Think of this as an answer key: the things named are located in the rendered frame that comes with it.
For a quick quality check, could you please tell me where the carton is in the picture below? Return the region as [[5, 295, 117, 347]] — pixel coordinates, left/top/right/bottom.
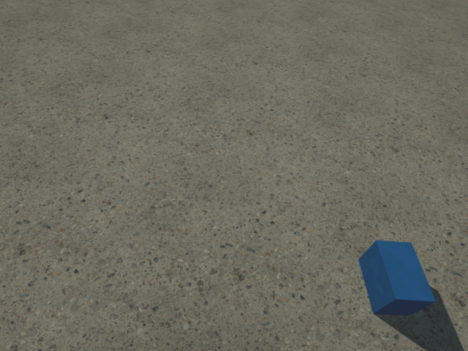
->
[[358, 241, 436, 316]]

